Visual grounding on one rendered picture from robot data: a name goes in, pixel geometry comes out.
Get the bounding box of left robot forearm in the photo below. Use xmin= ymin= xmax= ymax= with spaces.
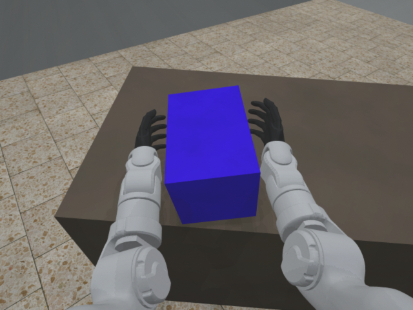
xmin=90 ymin=146 xmax=162 ymax=297

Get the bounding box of right robot hand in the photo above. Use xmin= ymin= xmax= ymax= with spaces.
xmin=247 ymin=98 xmax=285 ymax=147

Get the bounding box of left robot upper arm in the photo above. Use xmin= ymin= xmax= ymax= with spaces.
xmin=66 ymin=245 xmax=171 ymax=310

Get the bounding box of carton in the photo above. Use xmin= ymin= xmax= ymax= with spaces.
xmin=165 ymin=85 xmax=261 ymax=224

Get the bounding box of right robot forearm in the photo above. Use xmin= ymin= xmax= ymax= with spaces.
xmin=260 ymin=141 xmax=347 ymax=243

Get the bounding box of pedestal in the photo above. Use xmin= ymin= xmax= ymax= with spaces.
xmin=54 ymin=67 xmax=413 ymax=310

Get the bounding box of right robot upper arm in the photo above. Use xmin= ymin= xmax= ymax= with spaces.
xmin=281 ymin=228 xmax=413 ymax=310

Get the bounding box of left robot hand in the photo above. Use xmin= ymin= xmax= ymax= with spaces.
xmin=135 ymin=109 xmax=167 ymax=150

